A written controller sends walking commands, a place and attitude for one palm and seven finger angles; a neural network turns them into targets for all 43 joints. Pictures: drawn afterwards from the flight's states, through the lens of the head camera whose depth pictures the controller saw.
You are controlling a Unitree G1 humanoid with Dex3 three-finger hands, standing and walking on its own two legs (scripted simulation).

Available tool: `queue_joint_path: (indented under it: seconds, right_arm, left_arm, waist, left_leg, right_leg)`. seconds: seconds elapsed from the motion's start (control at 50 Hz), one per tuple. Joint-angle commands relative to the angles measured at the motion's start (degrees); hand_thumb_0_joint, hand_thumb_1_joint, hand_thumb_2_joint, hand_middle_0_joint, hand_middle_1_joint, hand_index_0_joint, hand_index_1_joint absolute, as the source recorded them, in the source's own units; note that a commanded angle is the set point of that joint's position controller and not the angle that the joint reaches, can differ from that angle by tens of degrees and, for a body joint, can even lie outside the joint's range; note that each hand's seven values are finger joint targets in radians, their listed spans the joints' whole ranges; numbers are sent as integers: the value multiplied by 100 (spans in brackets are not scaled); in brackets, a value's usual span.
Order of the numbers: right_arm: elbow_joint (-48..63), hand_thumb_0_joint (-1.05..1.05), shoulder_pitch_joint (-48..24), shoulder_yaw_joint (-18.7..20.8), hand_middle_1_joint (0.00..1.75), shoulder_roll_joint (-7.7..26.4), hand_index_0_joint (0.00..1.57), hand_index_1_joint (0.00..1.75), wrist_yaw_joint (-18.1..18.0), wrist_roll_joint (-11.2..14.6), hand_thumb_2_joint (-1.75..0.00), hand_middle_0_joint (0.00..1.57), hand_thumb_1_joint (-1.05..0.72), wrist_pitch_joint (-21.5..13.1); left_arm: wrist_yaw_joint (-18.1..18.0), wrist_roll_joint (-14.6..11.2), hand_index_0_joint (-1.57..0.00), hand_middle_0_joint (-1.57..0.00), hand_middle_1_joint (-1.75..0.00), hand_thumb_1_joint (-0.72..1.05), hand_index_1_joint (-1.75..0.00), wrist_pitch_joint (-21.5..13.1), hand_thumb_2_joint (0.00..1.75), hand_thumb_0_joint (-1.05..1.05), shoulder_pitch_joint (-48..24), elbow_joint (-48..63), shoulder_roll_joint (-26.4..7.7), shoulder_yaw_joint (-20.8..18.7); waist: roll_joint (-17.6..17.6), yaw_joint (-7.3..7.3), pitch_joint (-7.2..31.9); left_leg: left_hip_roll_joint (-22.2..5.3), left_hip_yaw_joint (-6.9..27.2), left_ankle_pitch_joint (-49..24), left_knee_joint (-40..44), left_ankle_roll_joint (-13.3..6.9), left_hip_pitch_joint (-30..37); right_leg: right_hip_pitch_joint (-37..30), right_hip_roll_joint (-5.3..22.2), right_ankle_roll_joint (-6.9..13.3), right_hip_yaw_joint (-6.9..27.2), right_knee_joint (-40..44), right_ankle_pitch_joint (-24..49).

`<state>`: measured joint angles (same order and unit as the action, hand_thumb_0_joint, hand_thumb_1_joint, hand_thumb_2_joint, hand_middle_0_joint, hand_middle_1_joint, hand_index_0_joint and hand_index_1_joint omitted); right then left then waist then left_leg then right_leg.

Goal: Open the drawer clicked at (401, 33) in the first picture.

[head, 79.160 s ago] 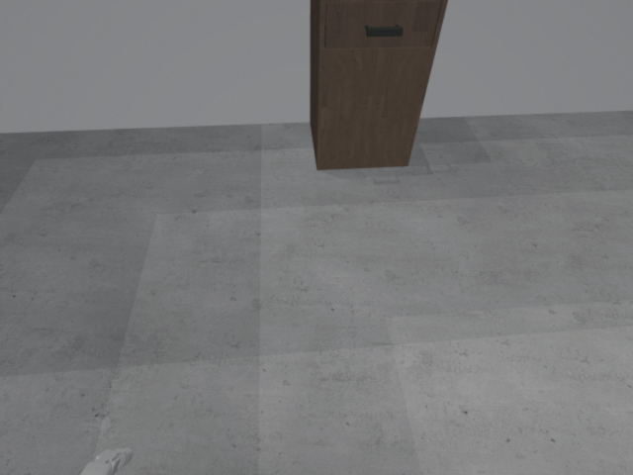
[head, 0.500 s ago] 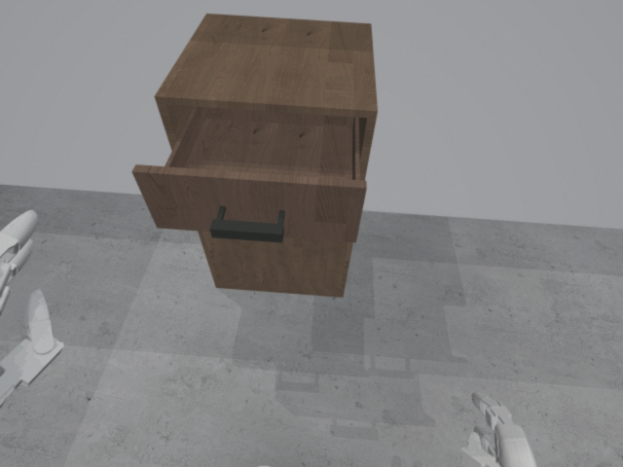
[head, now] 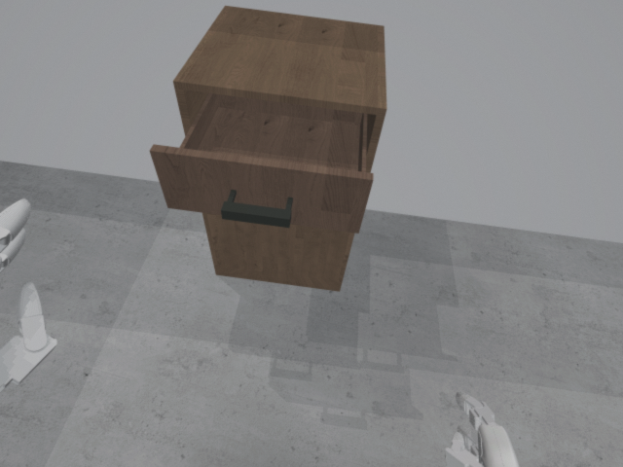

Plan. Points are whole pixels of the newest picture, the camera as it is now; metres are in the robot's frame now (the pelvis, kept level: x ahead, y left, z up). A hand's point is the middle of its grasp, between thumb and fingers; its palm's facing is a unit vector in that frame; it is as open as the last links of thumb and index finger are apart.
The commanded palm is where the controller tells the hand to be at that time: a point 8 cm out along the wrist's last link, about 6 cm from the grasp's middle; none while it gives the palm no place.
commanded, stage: step back with the hand held close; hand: left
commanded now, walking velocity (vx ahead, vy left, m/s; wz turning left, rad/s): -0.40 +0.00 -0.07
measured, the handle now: (259, 206) +0.59 +0.13 -0.08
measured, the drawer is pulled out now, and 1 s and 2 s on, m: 0.21 0.21 0.21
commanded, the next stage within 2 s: stop stepping back and stand still in 0.16 s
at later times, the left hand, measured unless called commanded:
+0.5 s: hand out of the picture +0.06 +0.18 +0.14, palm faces +0.28 -0.83 -0.49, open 7.4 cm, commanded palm +0.00 +0.22 +0.18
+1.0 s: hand out of the picture -0.04 +0.16 +0.15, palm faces +0.36 -0.85 -0.39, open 7.4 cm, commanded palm -0.10 +0.21 +0.18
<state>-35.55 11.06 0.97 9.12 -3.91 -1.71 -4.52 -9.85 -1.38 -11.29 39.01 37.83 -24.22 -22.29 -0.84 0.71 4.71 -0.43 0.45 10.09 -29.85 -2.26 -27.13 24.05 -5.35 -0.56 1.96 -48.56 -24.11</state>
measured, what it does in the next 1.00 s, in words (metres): walks backwards: right foot, then left foot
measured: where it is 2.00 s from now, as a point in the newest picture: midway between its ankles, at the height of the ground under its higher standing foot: outside the picture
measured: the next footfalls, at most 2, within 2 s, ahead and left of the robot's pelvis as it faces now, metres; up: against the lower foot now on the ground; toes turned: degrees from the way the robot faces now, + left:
right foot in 0.18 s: -0.15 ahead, -0.13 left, +0.00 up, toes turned -4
left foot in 0.46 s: -0.12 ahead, +0.03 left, +0.00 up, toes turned +0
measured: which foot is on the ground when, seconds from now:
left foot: down 0.00-0.22, up 0.24-0.44, down 0.46-0.76, up 0.78-1.00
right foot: up 0.00-0.16, down 0.18-1.00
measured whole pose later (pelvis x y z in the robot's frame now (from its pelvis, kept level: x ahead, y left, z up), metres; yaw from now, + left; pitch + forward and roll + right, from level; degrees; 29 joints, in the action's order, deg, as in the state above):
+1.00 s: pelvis -0.23 -0.07 +0.01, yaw +0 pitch +1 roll +3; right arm -37.4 17.4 -0.9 11.2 -4.7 -1.0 -4.7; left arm -8.6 -0.1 -10.0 35.2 27.2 -17.5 -15.4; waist -3.3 0.4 4.7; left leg -0.7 -4.6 22.6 -37.4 -2.7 -18.6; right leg 18.6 -1.4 5.6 -2.9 -26.1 -11.7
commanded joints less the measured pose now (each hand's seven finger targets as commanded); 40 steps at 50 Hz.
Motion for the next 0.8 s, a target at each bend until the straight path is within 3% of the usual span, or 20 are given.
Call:
queue_joint_path:
  seconds: [0.0, 0.08, 0.12, 0.16, 0.2, 0.22, 0.24, 0.32, 0.42, 0.46, 0.5, 0.52, 0.56, 0.6, 0.66, 0.7, 0.72, 0.74, 0.76, 0.78]
  right_arm:
    - [491, 0, -243, 287, 30, 914, 20, 30, 111, -4, -90, 20, -90, -435]
    - [457, 0, -383, 248, 30, 939, 20, 30, 193, -88, -90, 20, -90, -401]
    - [603, 0, -515, 252, 30, 993, 20, 30, 224, -80, -90, 20, -90, -294]
    - [869, 0, -690, 236, 30, 977, 20, 30, 249, 17, -90, 20, -90, -124]
    - [1165, 0, -786, 169, 30, 769, 20, 30, 231, 168, -90, 20, -90, 120]
    - [1287, 0, -939, 151, 30, 791, 20, 30, 202, 313, -90, 20, -90, 173]
    - [1244, 0, -925, 191, 30, 788, 20, 30, 161, 400, -90, 20, -90, 155]
    - [1160, 0, -842, 48, 30, 661, 20, 30, -57, 295, -90, 20, -90, 294]
    - [1011, 0, -375, 201, 30, 1053, 20, 30, -117, 386, -90, 20, -90, 157]
    - [1146, 0, -263, 259, 30, 1242, 20, 30, -97, 415, -90, 20, -90, 76]
    - [1137, 0, -156, 207, 30, 1242, 20, 30, -62, 342, -90, 20, -90, -18]
    - [1093, 0, -207, 170, 30, 1195, 20, 30, -31, 304, -90, 20, -90, -58]
    - [1109, 0, -302, 135, 30, 1144, 20, 30, 24, 259, -90, 20, -90, -172]
    - [1092, 0, -382, 140, 30, 1152, 20, 30, 1, 248, -90, 20, -90, -265]
    - [1075, 0, -335, 141, 30, 1080, 20, 30, -67, 249, -90, 20, -90, -271]
    - [973, 0, -245, 175, 30, 1044, 20, 30, -96, 208, -90, 20, -90, -239]
    - [944, 0, -193, 206, 30, 1027, 20, 30, -81, 198, -90, 20, -90, -218]
    - [873, 0, -127, 247, 30, 1062, 20, 30, -30, 202, -90, 20, -90, -174]
    - [794, 0, -134, 287, 30, 1116, 20, 30, 16, 184, -90, 20, -90, -164]
    - [705, 0, -20, 287, 30, 1153, 20, 30, 44, 159, -90, 20, -90, -165]
  left_arm:
    - [46, -43, -20, -20, -30, 90, -30, -377, 90, 0, 67, 1127, -479, -179]
    - [169, -73, -20, -20, -30, 90, -30, -411, 90, 0, -69, 1092, -622, -291]
    - [219, -98, -20, -20, -30, 90, -30, -420, 90, 0, 104, 1246, -895, -569]
    - [297, -195, -20, -20, -30, 90, -30, -459, 90, 0, 266, 1446, -1046, -764]
    - [275, -267, -20, -20, -30, 90, -30, -523, 90, 0, 363, 1456, -1332, -1005]
    - [191, -263, -20, -20, -30, 90, -30, -531, 90, 0, 344, 1417, -1410, -1145]
    - [152, -227, -20, -20, -30, 90, -30, -439, 90, 0, 684, 1079, -1198, -1047]
    - [42, -176, -20, -20, -30, 90, -30, -148, 90, 0, 792, 450, -788, -839]
    - [-92, -193, -20, -20, -30, 90, -30, -98, 90, 0, 63, 355, -675, -268]
    - [-88, -126, -20, -20, -30, 90, -30, -157, 90, 0, 24, 655, -714, -171]
    - [-98, -38, -20, -20, -30, 90, -30, -247, 90, 0, -35, 1089, -930, -293]
    - [-90, -19, -20, -20, -30, 90, -30, -292, 90, 0, -40, 1347, -1105, -396]
    - [-67, 6, -20, -20, -30, 90, -30, -289, 90, 0, 63, 1298, -977, -338]
    - [-107, 41, -20, -20, -30, 90, -30, -274, 90, 0, 72, 1069, -905, -475]
    - [-93, 34, -20, -20, -30, 90, -30, -202, 90, 0, 18, 421, -755, -548]
    - [-39, -2, -20, -20, -30, 90, -30, -190, 90, 0, -132, -22, -679, -495]
    - [-22, -40, -20, -20, -30, 90, -30, -218, 90, 0, -132, -138, -689, -500]
    - [28, -53, -20, -20, -30, 90, -30, -251, 90, 0, -358, -169, -574, -349]
    - [86, -64, -20, -20, -30, 90, -30, -310, 90, 0, -649, -120, -528, -270]
    - [157, -44, -20, -20, -30, 90, -30, -360, 90, 0, -800, -86, -465, -187]
  waist:
    - [1084, 22, 920]
    - [1252, -21, 1201]
    - [1271, -104, 1321]
    - [748, -156, 1312]
    - [-902, -79, 1106]
    - [-1454, -201, 1074]
    - [-1287, -141, 1033]
    - [-219, 27, 648]
    - [-553, 138, 396]
    - [3, 53, 433]
    - [561, 86, 540]
    - [1172, 49, 562]
    - [1197, 18, 59]
    - [1078, 21, -383]
    - [942, 2, -688]
    - [36, 9, -780]
    - [-797, 24, -625]
    - [-1450, 65, -550]
    - [-1281, 83, -592]
    - [-891, 184, -453]
  left_leg:
    - [-1407, 943, -3835, 660, -423, 2535]
    - [-1400, 810, -4069, 667, -356, 2875]
    - [-1327, 678, -3353, 694, -288, 2430]
    - [-990, 232, -2098, 404, -62, 1826]
    - [-86, -624, 369, -802, 352, 993]
    - [232, -441, 1657, -1894, 383, -85]
    - [273, 17, 1744, -2457, 299, -472]
    - [171, -356, 998, -1321, 272, -31]
    - [-32, -352, -277, 714, -43, 1303]
    - [-315, -75, -1231, 807, -171, 1799]
    - [-412, 279, -1777, 541, -228, 2029]
    - [-479, 398, -1554, 729, -214, 2073]
    - [-742, 877, 266, 1349, -292, 1210]
    - [-875, 1135, 2974, 1962, -417, -96]
    - [-798, 945, 3664, 1969, -286, -934]
    - [-419, 569, 2900, 907, -157, -734]
    - [-104, 214, 2187, -357, -75, -554]
    - [204, -209, 1505, -1900, 69, -429]
    - [176, -109, 1396, -2838, 94, -465]
    - [75, 44, 1172, -3177, 82, -382]
  right_leg:
    - [482, 151, -49, -116, 834, -209]
    - [2, 115, -58, -197, 1647, 45]
    - [-597, 121, -53, -256, 2144, 530]
    - [-1166, 338, -88, -245, 2894, 1822]
    - [-947, 1556, 64, 547, 3257, 4047]
    - [-1397, 2022, -170, 863, 3000, 6191]
    - [-1592, 2107, -339, 559, 2670, 6826]
    - [-1665, 1708, 331, 426, 2436, 5825]
    - [-1836, 1434, -341, 348, 2483, 4855]
    - [-1724, 1124, -578, 323, 2524, 4048]
    - [-1543, 1000, -493, 291, 2375, 3617]
    - [-1284, 887, -299, 104, 2274, 2552]
    - [-1238, 595, -109, -117, 2168, 644]
    - [-1677, 487, 12, -134, 1879, 142]
    - [-1821, 336, 226, -290, 1639, -298]
    - [-1404, 616, 458, 390, 2394, -738]
    - [-1148, 1139, 722, 1385, 3147, -1439]
    - [-729, 1984, 1042, 2612, 3985, -2168]
    - [-460, 2307, 1078, 2889, 4155, -1830]
    - [-323, 2226, 935, 2513, 3962, -1358]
